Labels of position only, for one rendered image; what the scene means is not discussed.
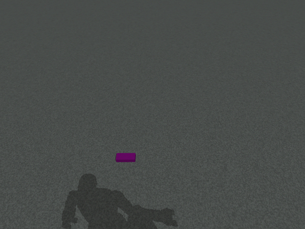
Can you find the small box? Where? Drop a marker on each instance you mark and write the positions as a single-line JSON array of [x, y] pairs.
[[125, 157]]

